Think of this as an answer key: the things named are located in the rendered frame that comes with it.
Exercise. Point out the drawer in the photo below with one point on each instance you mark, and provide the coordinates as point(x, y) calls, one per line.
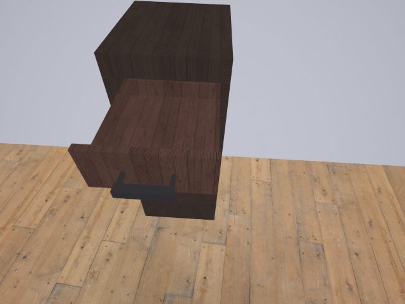
point(153, 129)

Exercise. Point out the cabinet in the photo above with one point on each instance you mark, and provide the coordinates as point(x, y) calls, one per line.
point(187, 42)

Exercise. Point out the handle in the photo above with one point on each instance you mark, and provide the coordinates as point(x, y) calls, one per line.
point(143, 192)

